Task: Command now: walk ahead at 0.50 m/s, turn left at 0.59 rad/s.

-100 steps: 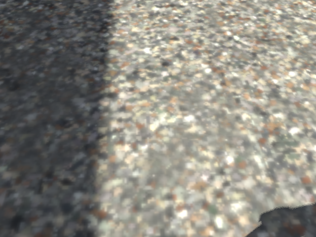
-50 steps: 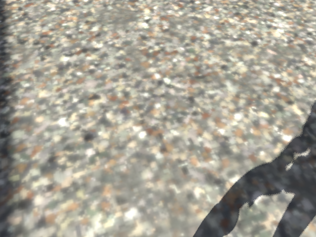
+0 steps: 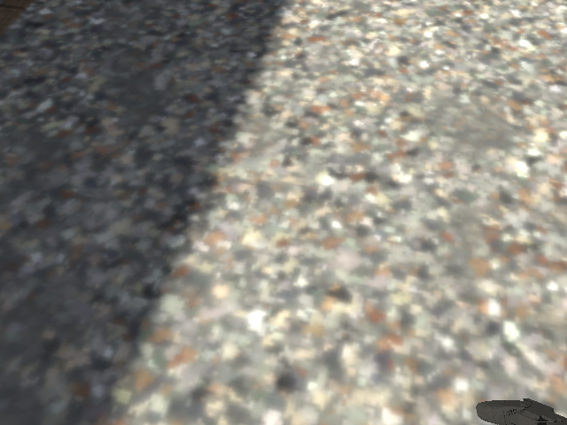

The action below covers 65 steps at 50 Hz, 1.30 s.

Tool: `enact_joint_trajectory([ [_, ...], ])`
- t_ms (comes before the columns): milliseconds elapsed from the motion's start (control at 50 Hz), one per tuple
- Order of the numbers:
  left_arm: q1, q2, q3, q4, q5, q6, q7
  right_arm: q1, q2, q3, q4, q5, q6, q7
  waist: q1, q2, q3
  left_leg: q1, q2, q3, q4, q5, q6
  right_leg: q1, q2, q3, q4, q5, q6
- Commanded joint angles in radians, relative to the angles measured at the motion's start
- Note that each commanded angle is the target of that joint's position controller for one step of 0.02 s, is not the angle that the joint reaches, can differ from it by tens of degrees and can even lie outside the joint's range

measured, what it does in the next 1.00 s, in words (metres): walks ahead: right foot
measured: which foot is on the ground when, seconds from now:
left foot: down 0.00-0.54, up 0.56-1.00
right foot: down 0.00-0.00, up 0.02-0.52, down 0.54-1.00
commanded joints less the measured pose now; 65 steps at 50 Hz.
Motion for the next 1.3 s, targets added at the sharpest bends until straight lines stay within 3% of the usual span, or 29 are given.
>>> enact_joint_trajectory([
  [20, 0.017, 0.07, 0.013, -0.138, -0.005, -0.002, -0.012, 0.362, -0.279, -0.093, 0.047, -0.005, -0.011, -0.042, -0.141, 0.214, -0.313, 0.768, 0.286, -0.546, -0.134, -0.193, 0.192, -0.606, -0.022, 0.05, 0.787, 0.09, -0.033],
  [40, -0.084, 0.143, 0.028, -0.183, 0.001, -0.012, -0.018, 0.393, -0.307, -0.1, 0.019, 0.027, 0.0, -0.047, -0.185, 0.151, -0.379, 0.812, 0.374, -0.888, -0.281, -0.115, 0.263, -0.767, 0.088, 0.268, 0.95, -0.068, -0.014],
  [60, -0.17, 0.144, 0.027, -0.206, -0.004, -0.021, -0.022, 0.365, -0.281, -0.095, 0.041, 0.032, 0.005, -0.057, -0.175, 0.065, -0.239, 0.742, 0.344, -0.704, -0.288, -0.008, 0.237, -0.854, 0.024, 0.329, 0.937, 0.038, -0.027],
  [80, -0.162, 0.126, 0.017, -0.198, -0.01, -0.032, -0.021, 0.321, -0.221, -0.08, 0.048, 0.04, 0.0, -0.063, -0.133, 0.018, -0.135, 0.596, 0.307, -0.586, -0.292, 0.116, 0.205, -0.817, -0.015, 0.325, 0.842, 0.123, -0.033],
  [100, -0.146, 0.123, 0.018, -0.182, -0.002, -0.03, -0.018, 0.273, -0.183, -0.069, 0.045, 0.04, -0.007, -0.066, -0.086, -0.015, -0.083, 0.484, 0.248, -0.501, -0.304, 0.216, 0.165, -0.748, -0.04, 0.329, 0.758, 0.146, -0.031],
  [140, -0.097, 0.118, 0.018, -0.17, 0.026, 0.006, -0.021, 0.228, -0.144, -0.053, 0.036, 0.048, -0.023, -0.066, -0.031, 0.001, -0.088, 0.369, 0.185, -0.413, -0.327, 0.327, 0.146, -0.634, -0.05, 0.336, 0.684, 0.146, -0.011],
  [200, -0.134, 0.094, 0.014, -0.188, 0.028, 0.035, -0.03, 0.274, -0.168, -0.059, 0.051, 0.05, -0.044, -0.058, -0.029, 0.001, -0.077, 0.316, 0.145, -0.384, -0.359, 0.319, 0.146, -0.64, -0.037, 0.314, 0.589, 0.198, 0.012],
  [300, -0.34, 0.094, 0.009, -0.255, 0.023, 0.037, -0.034, 0.381, -0.175, -0.062, 0.075, 0.049, -0.045, -0.059, -0.1, 0.034, -0.018, 0.369, 0.123, -0.417, -0.381, 0.237, 0.107, -0.754, -0.019, 0.318, 0.368, 0.391, 0.027],
  [420, -0.497, 0.093, -0.006, -0.317, 0.01, 0.017, -0.044, 0.475, -0.185, -0.063, 0.095, 0.037, -0.043, -0.074, -0.157, 0.053, -0.012, 0.493, 0.138, -0.455, -0.294, 0.396, 0.087, -0.742, 0.044, 0.312, 0.17, 0.441, 0.003],
  [480, -0.397, 0.096, -0.006, -0.284, 0.015, -0.003, -0.038, 0.455, -0.166, -0.051, 0.11, 0.036, -0.047, -0.086, -0.115, 0.07, -0.025, 0.481, 0.131, -0.4, -0.208, 0.667, 0.014, -0.525, 0.091, 0.282, 0.056, 0.432, -0.058],
  [520, -0.193, 0.127, 0.01, -0.215, 0.021, -0.023, -0.02, 0.421, -0.181, -0.049, 0.12, 0.045, -0.058, -0.087, -0.012, 0.062, -0.11, 0.482, 0.078, -0.345, 0.014, 0.833, -0.036, -0.279, 0.121, 0.26, -0.056, 0.523, -0.106],
  [540, -0.065, 0.169, 0.019, -0.188, 0.028, -0.037, -0.01, 0.417, -0.155, -0.041, 0.102, 0.049, -0.066, -0.085, 0.034, 0.024, -0.208, 0.359, 0.03, -0.322, 0.215, 0.589, -0.06, -0.052, -0.012, 0.376, -0.026, 0.72, -0.142],
  [560, 0.01, 0.272, 0.044, -0.18, 0.032, -0.031, -0.01, 0.595, -0.056, -0.023, 0.108, 0.092, -0.059, -0.088, -0.015, -0.244, -0.391, 0.109, -0.128, -0.227, 0.613, -0.176, -0.117, 0.258, -0.343, 0.76, 0.057, 1.228, -0.342],
  [580, 0.014, 0.226, 0.042, -0.164, -0.018, -0.012, -0.022, 0.603, -0.134, -0.033, 0.133, 0.058, -0.052, -0.097, -0.02, -0.18, -0.429, 0.037, -0.155, -0.243, 0.721, -0.397, -0.12, 0.214, -0.357, 0.909, -0.018, 1.324, -0.396],
  [600, -0.092, 0.165, 0.027, -0.178, -0.035, -0.009, -0.027, 0.51, -0.142, -0.034, 0.128, 0.031, -0.044, -0.094, -0.05, -0.085, -0.287, 0.003, -0.086, -0.251, 0.733, -0.318, -0.128, 0.082, -0.292, 0.787, -0.05, 1.232, -0.372],
  [620, -0.165, 0.101, 0.009, -0.185, -0.032, -0.008, -0.029, 0.425, -0.134, -0.027, 0.111, 0.016, -0.042, -0.088, -0.055, -0.047, -0.199, -0.022, -0.047, -0.222, 0.681, -0.279, -0.132, -0.009, -0.23, 0.697, -0.078, 1.167, -0.337],
  [660, -0.184, 0.098, 0.004, -0.166, -0.033, -0.003, -0.024, 0.359, -0.123, -0.024, 0.083, 0.005, -0.02, -0.075, -0.079, -0.08, -0.122, 0.008, -0.001, -0.189, 0.586, -0.237, -0.146, -0.148, -0.137, 0.594, -0.137, 1.113, -0.285],
  [760, -0.163, 0.168, 0.032, -0.146, -0.014, 0.016, -0.027, 0.335, -0.087, -0.008, 0.072, 0.018, 0.018, -0.081, -0.102, -0.099, -0.157, 0.076, -0.008, -0.146, 0.428, -0.226, -0.183, -0.266, -0.081, 0.553, -0.161, 0.996, -0.283],
  [880, -0.142, 0.183, 0.057, -0.159, -0.005, 0.072, -0.024, 0.173, -0.094, -0.002, 0.027, 0.026, 0.044, -0.095, -0.05, -0.136, -0.105, 0.08, -0.009, -0.152, 0.267, -0.192, -0.18, -0.374, -0.044, 0.684, -0.234, 0.276, -0.254],
  [960, -0.146, 0.188, 0.069, -0.166, 0.001, 0.095, -0.025, 0.17, -0.09, 0.004, 0.017, 0.043, 0.027, -0.112, -0.041, -0.154, -0.087, 0.147, -0.041, -0.155, 0.108, -0.232, -0.161, -0.36, -0.041, 0.773, -0.2, 0.283, -0.235],
  [1000, -0.179, 0.184, 0.07, -0.172, -0.007, 0.103, -0.024, 0.239, -0.085, 0.006, 0.029, 0.048, 0.008, -0.122, -0.081, -0.148, -0.085, 0.26, -0.053, -0.156, -0.102, -0.165, -0.137, -0.38, -0.015, 0.796, -0.15, 0.329, -0.19],
  [1020, -0.185, 0.167, 0.065, -0.178, -0.017, 0.103, -0.02, 0.271, -0.108, -0.001, 0.036, 0.043, -0.003, -0.129, -0.095, -0.115, -0.086, 0.34, -0.009, -0.195, -0.242, -0.127, -0.12, -0.422, 0.024, 0.777, -0.106, 0.259, -0.142],
  [1040, -0.138, 0.1, 0.049, -0.189, -0.025, 0.1, -0.019, 0.26, -0.191, -0.016, 0.022, 0.026, -0.008, -0.137, -0.057, 0.064, -0.103, 0.401, 0.21, -0.402, -0.37, -0.211, -0.068, -0.492, 0.115, 0.656, 0.062, 0.05, -0.082],
  [1060, -0.139, 0.107, 0.054, -0.202, -0.027, 0.096, -0.01, 0.158, -0.267, -0.033, -0.01, 0.02, 0.0, -0.132, -0.037, 0.239, -0.042, 0.317, 0.395, -0.629, -0.425, -0.089, 0.04, -0.627, 0.277, 0.412, 0.277, -0.075, -0.048],
  [1080, -0.135, 0.184, 0.072, -0.184, 0.008, 0.097, -0.008, 0.166, -0.21, -0.025, -0.008, 0.017, 0.004, -0.126, -0.031, 0.111, -0.047, 0.266, 0.403, -0.554, -0.365, 0.105, 0.09, -0.578, 0.184, 0.415, 0.47, -0.074, -0.037],
  [1100, -0.115, 0.181, 0.078, -0.166, 0.005, 0.101, -0.013, 0.133, -0.147, -0.007, -0.018, 0.027, 0.004, -0.122, -0.004, 0.063, -0.053, 0.254, 0.347, -0.456, -0.334, 0.208, 0.081, -0.553, 0.176, 0.41, 0.545, -0.033, -0.034],
  [1120, -0.095, 0.169, 0.077, -0.151, 0.005, 0.11, -0.017, 0.105, -0.122, -0.001, -0.024, 0.029, 0.004, -0.119, 0.01, 0.057, -0.045, 0.256, 0.288, -0.356, -0.314, 0.275, 0.056, -0.55, 0.168, 0.396, 0.612, 0.013, -0.022],
  [1180, -0.118, 0.154, 0.069, -0.157, -0.002, 0.129, -0.038, 0.134, -0.123, -0.002, -0.028, 0.023, 0.005, -0.119, -0.02, 0.127, -0.066, 0.353, 0.228, -0.225, -0.27, 0.414, 0.041, -0.604, 0.154, 0.356, 0.667, 0.062, 0.013],
  [1300, -0.236, 0.126, 0.046, -0.215, -0.012, 0.142, -0.058, 0.236, -0.172, -0.03, 0.004, 0.021, 0.007, -0.109, -0.091, 0.149, -0.086, 0.473, 0.288, -0.192, -0.232, 0.432, 0.067, -0.579, 0.112, 0.313, 0.45, 0.023, 0.026],
])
